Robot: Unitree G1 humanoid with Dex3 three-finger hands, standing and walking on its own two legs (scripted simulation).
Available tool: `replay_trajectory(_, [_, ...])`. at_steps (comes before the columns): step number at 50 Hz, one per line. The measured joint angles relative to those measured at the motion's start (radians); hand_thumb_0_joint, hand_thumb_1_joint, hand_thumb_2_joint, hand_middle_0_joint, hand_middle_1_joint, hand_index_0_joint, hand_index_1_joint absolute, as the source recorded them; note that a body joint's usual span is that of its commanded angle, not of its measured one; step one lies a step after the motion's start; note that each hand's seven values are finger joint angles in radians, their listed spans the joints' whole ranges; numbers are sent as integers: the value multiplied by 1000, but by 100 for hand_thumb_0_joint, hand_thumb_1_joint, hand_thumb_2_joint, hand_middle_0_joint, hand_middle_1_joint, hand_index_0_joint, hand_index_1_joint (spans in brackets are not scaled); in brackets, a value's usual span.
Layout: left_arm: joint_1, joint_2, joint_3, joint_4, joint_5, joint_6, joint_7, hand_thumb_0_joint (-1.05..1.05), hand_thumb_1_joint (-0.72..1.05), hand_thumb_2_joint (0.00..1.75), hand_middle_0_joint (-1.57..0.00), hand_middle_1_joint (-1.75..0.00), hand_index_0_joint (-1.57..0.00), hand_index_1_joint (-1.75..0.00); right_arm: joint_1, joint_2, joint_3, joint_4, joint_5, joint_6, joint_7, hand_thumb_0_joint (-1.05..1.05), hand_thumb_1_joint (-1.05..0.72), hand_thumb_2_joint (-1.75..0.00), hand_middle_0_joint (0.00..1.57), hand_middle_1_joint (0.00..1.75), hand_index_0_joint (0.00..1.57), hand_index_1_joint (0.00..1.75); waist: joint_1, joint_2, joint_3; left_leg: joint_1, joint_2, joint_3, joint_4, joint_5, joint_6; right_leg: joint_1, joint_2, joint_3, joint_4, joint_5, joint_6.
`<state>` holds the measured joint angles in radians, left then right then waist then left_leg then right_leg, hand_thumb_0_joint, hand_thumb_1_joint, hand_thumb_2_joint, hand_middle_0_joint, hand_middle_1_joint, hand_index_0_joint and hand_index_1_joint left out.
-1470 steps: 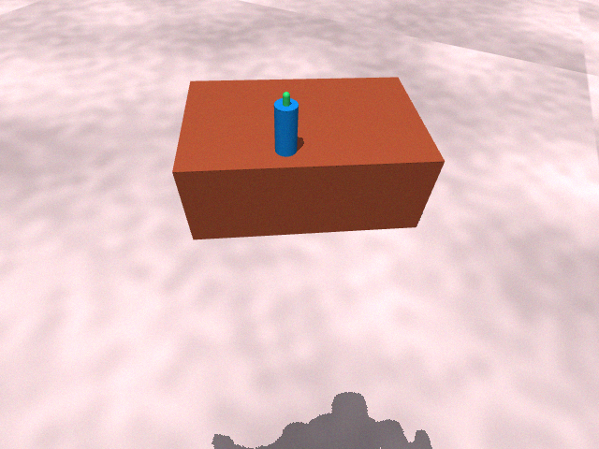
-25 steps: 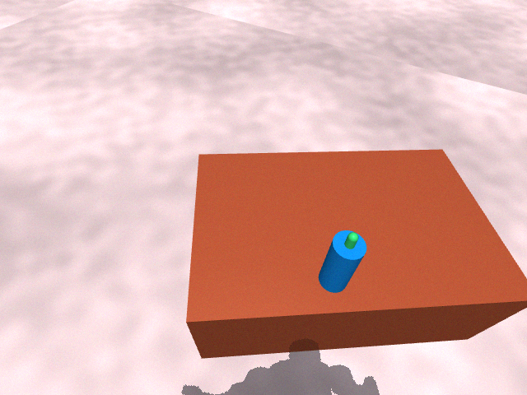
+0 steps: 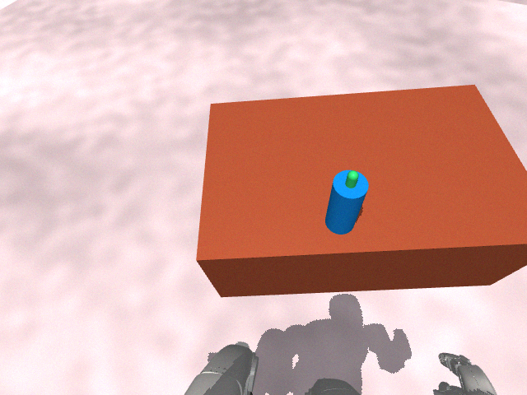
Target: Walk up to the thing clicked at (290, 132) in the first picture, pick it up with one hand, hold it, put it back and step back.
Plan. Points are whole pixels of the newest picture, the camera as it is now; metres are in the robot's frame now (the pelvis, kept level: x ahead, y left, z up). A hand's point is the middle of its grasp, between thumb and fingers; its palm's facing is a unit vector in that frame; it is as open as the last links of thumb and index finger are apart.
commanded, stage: step back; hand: right
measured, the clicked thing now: (345, 200) +0.55 -0.19 -0.25
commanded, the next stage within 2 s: none
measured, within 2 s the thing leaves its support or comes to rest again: neither
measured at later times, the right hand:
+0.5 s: hand out of the picture +0.02 -0.22 -0.13, palm faces -0.12 +0.90 -0.43, open 7.4 cm
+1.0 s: hand out of the picture -0.22 -0.25 -0.17, palm faces -0.06 +0.92 -0.38, open 7.4 cm
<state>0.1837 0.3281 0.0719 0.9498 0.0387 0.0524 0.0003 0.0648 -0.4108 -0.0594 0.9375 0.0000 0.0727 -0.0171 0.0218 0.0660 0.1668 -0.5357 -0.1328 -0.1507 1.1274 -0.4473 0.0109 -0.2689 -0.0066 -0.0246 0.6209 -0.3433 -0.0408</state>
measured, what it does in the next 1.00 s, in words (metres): walks backwards: left foot, then right foot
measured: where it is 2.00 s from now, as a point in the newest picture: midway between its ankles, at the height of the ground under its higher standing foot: outside the picture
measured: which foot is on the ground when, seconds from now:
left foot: up 0.00-0.26, down 0.28-0.76, up 0.78-1.00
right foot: down 0.00-0.32, up 0.34-0.70, down 0.72-1.00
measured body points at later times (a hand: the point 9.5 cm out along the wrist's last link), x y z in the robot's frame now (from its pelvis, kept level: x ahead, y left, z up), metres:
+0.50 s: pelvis -0.12 +0.03 +0.00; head -0.08 +0.06 +0.45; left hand -0.04 +0.36 -0.12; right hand +0.03 -0.26 -0.10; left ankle -0.08 +0.13 -0.73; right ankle -0.16 -0.12 -0.63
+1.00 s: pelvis -0.28 +0.03 +0.00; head -0.22 +0.00 +0.44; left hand -0.20 +0.35 -0.09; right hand -0.22 -0.30 -0.14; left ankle -0.32 +0.18 -0.67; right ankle -0.24 -0.10 -0.73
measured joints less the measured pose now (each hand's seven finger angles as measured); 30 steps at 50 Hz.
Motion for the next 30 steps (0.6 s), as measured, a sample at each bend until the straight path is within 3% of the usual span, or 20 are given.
replay_trajectory(4, [-21, 6, -1, -53, -8, -12, 17, 1, 91, 90, -21, -30, -21, -30, 62, 6, 20, 7, -9, -3, -7, 1, -90, -90, 21, 30, 21, 30, -7, -9, 2, 58, -1, 7, 28, 2, -14, -22, -6, -37, -31, 34, -5])
replay_trajectory(11, [-72, 8, -9, -150, -24, -32, 36, 1, 91, 90, -21, -30, -21, -30, 77, 15, 28, 4, -22, -5, -8, 1, -90, -90, 21, 30, 21, 30, -12, -35, 55, 187, 82, 72, -255, -43, -11, -63, -35, -89, 22, 47, 2])
replay_trajectory(14, [-81, 20, -15, -156, -28, -20, 29, 1, 90, 90, -21, -30, -21, -30, 67, 17, 21, -16, -21, -17, 1, 1, -90, -90, 21, 30, 21, 30, -20, -53, 58, 235, 111, 102, -403, 27, 2, -89, -54, -103, 76, 40, 17])
replay_trajectory(16, [-88, 36, -14, -146, -30, -9, 24, 1, 91, 90, -21, -30, -21, -30, 53, 30, 14, -21, -25, -22, 7, 1, -90, -90, 21, 30, 21, 30, -13, -99, 64, 248, 87, 131, -425, 94, 9, -104, -84, -78, 114, 39, 31])
replay_trajectory(17, [-86, 40, -12, -138, -33, -4, 24, 1, 91, 90, -21, -30, -21, -30, 50, 34, 14, -29, -27, -21, 12, 1, -90, -90, 21, 30, 21, 30, -7, -111, 56, 244, 84, 143, -420, 95, 15, -115, -76, -49, 133, 32, 30])
replay_trajectory(20, [-82, 41, -5, -103, -33, 11, 27, 1, 91, 90, -21, -30, -21, -30, 51, 33, 16, -45, -32, -25, 22, 1, -90, -90, 21, 30, 21, 30, -27, -81, 19, 221, 110, 123, -420, 113, 33, -166, 37, 54, 373, -191, 28])
replay_trajectory(23, [-59, 56, 8, -101, -40, 8, 27, 1, 91, 90, -21, -30, -21, -30, 42, 44, 22, -55, -39, -18, 16, 1, -90, -90, 21, 30, 21, 30, -20, -82, -18, 211, 125, 133, -492, 175, 35, -199, 104, 124, 577, -193, 22])
replay_trajectory(26, [-32, 73, 19, -101, -38, -3, 27, 1, 91, 90, -21, -30, -21, -30, 19, 51, 23, -73, -36, -22, 12, 1, -90, -90, 21, 30, 21, 30, -7, -85, -22, 198, 136, 156, -544, 230, 39, -177, 109, 142, 616, -153, 46])
replay_trajectory(30, [5, 89, 21, -89, -33, -8, 25, 1, 91, 90, -21, -30, -21, -30, -17, 55, 23, -108, -31, -28, 13, 1, -90, -90, 21, 30, 21, 30, 4, -86, 3, 167, 147, 196, -556, 273, 44, -97, 65, 128, 463, -144, 83])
